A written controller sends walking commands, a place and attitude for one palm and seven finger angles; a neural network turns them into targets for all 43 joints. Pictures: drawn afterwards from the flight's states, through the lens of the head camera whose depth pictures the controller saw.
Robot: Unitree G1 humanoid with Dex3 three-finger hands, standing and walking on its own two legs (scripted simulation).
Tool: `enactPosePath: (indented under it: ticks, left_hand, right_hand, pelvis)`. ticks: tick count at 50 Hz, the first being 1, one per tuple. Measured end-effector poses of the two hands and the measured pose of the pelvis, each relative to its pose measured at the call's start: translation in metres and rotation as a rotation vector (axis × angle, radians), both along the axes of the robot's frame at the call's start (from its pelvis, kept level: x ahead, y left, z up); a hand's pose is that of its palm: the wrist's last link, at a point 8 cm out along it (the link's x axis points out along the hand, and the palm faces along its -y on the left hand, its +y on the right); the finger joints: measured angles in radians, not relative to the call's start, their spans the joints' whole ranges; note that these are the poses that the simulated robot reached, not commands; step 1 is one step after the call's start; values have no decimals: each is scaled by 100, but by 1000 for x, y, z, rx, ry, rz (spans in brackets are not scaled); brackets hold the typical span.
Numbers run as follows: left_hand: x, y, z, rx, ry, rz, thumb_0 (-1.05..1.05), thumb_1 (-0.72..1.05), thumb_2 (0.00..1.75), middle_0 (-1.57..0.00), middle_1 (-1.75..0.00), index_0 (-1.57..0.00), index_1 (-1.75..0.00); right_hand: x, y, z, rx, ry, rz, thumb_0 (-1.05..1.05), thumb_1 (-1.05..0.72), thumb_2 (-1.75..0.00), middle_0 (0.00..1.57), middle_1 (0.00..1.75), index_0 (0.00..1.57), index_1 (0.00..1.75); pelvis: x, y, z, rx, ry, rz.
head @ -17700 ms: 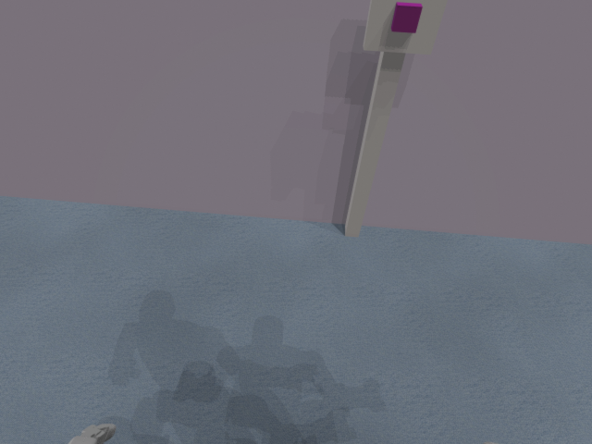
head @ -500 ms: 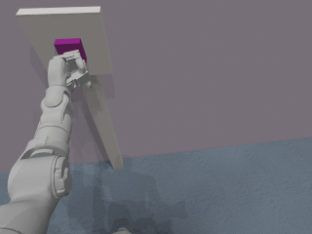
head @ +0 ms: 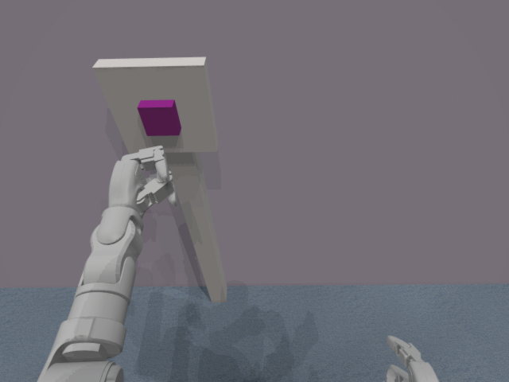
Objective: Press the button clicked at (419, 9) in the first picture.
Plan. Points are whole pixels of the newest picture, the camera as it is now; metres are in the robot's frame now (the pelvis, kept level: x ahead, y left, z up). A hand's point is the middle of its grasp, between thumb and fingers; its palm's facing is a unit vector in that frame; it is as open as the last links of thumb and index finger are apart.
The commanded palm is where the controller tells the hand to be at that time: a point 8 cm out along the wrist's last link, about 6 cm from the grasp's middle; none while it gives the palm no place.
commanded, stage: pull the fist back off the button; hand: left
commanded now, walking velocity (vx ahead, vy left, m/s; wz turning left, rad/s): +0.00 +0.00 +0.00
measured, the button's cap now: (160, 117) +0.51 +0.20 +0.16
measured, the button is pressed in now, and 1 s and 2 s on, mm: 0 0 0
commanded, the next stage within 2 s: draw the hand back to the body in 0.02 s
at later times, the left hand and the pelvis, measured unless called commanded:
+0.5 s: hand (144, 208) +0.32 +0.17 +0.15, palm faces +0.08 -1.00 -0.02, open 3.1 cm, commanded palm +0.28 +0.23 +0.15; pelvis -0.01 -0.01 +0.01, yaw +0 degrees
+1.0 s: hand (82, 256) +0.23 +0.22 +0.16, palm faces +0.31 -0.91 -0.29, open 3.1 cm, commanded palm +0.18 +0.26 +0.18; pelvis -0.01 +0.00 +0.02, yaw +0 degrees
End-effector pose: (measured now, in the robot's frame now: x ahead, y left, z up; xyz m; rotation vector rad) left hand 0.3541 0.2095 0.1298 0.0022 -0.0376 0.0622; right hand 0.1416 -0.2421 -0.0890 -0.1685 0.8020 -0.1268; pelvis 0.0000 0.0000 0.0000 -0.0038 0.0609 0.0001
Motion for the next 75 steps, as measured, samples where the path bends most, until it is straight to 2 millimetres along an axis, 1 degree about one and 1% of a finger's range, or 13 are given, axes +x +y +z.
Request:
enactPosePath:
  ticks: [3,6,12,17,22,27,32,37,43,54,61,69,75]
  left_hand:
    - [-3,0,0,7,15,11,1,90,90,-130,-150,-130,-150]
    - [-3,-3,5,7,6,10,1,90,90,-130,-150,-130,-150]
    - [-9,-2,13,3,-11,0,1,90,90,-130,-150,-130,-150]
    - [-30,7,15,14,-13,4,1,90,90,-130,-150,-130,-150]
    - [-54,14,15,19,-3,15,1,90,90,-130,-150,-130,-150]
    - [-71,18,21,26,-18,19,1,90,90,-130,-150,-130,-150]
    - [-90,22,28,24,-34,7,1,90,90,-130,-150,-130,-150]
    - [-117,28,34,200,-61,110,1,90,90,-130,-150,-130,-150]
    - [-145,39,38,277,-85,190,1,90,90,-130,-150,-130,-150]
    - [-169,55,49,344,-107,244,1,90,90,-130,-150,-130,-150]
    - [-188,65,58,398,-107,269,1,90,90,-130,-150,-130,-150]
    - [-210,79,63,449,-80,326,1,89,90,-130,-150,-130,-150]
    - [-212,79,61,433,-83,350,1,89,90,-130,-150,-131,-150]
  right_hand:
    - [10,1,3,-2,-19,16,1,-91,-89,20,30,20,30]
    - [15,2,4,-2,-29,26,1,-91,-89,20,30,20,30]
    - [8,-1,4,14,-22,14,1,-91,-89,20,30,20,30]
    - [-1,-5,3,26,-19,-7,1,-91,-89,20,30,20,30]
    - [-3,-8,4,12,-23,-7,1,-91,-89,20,30,20,30]
    - [3,-6,10,2,-66,2,1,-91,-89,20,30,20,30]
    - [15,2,21,10,-135,21,1,-91,-89,20,30,20,30]
    - [24,12,31,-1,-165,51,1,-91,-89,20,30,20,30]
    - [27,23,30,-14,-122,89,1,-91,-89,20,30,20,30]
    - [31,37,25,0,-82,94,1,-91,-89,20,30,20,30]
    - [38,38,27,0,-92,89,1,-91,-89,20,30,20,30]
    - [49,37,31,-13,-113,97,1,-91,-89,20,30,20,30]
    - [55,39,33,-23,-123,115,1,-91,-89,20,30,20,30]
  pelvis:
    - [-1,-3,0,1,-9,9]
    - [-2,-6,1,2,-13,14]
    - [-2,-10,3,9,-20,3]
    - [-2,-11,5,13,-37,-8]
    - [-5,-11,5,11,-55,-4]
    - [-9,-10,6,9,-71,-2]
    - [-12,-9,8,9,-85,-3]
    - [-14,-6,13,4,-115,-8]
    - [-14,-1,19,1,-137,-7]
    - [-4,8,21,1,-148,-11]
    - [5,11,20,1,-142,-13]
    - [10,12,19,-1,-136,-10]
    - [10,12,19,-1,-137,-1]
